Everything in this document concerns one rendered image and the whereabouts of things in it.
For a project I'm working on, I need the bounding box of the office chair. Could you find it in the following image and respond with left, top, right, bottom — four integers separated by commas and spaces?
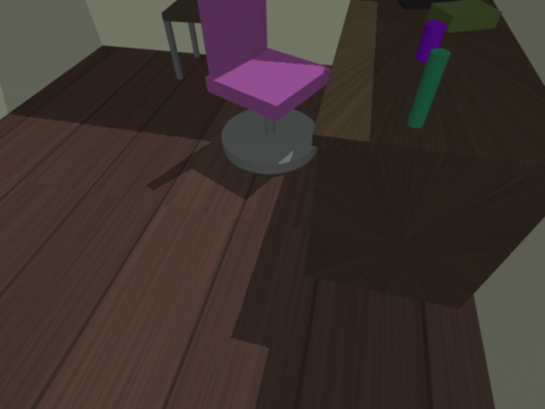
198, 0, 330, 175

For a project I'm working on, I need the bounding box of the desk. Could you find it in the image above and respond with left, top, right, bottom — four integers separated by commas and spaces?
305, 0, 545, 309

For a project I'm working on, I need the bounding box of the chair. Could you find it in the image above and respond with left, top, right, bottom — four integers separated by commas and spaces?
162, 0, 201, 79

